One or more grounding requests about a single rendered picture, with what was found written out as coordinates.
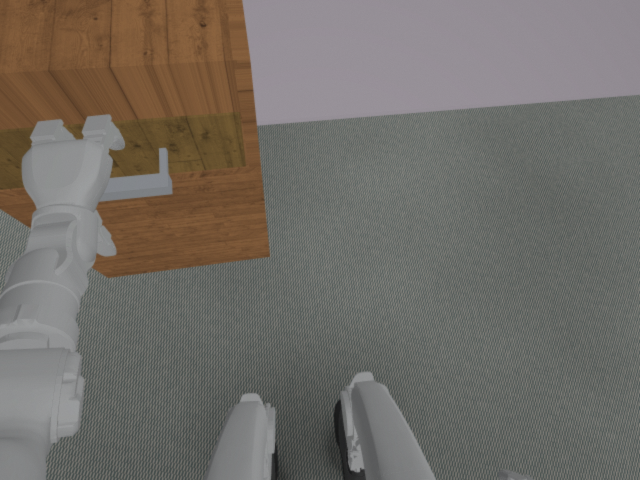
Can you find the right robot foot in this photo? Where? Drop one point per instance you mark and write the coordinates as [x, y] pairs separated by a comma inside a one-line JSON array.
[[358, 473]]

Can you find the handle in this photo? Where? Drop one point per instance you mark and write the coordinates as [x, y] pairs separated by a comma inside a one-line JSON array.
[[141, 185]]

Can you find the drawer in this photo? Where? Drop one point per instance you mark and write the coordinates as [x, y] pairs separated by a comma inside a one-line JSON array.
[[194, 143]]

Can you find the robot left upper arm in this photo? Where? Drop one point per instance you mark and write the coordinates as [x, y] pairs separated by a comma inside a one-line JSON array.
[[41, 400]]

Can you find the robot right shin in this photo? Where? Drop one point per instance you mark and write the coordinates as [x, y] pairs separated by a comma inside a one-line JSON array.
[[355, 459]]

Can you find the cabinet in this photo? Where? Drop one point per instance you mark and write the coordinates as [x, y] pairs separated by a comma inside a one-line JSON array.
[[141, 59]]

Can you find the robot left hand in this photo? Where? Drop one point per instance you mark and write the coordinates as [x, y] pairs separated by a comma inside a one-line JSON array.
[[58, 169]]

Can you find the robot left forearm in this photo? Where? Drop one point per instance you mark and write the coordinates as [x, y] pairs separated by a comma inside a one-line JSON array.
[[42, 295]]

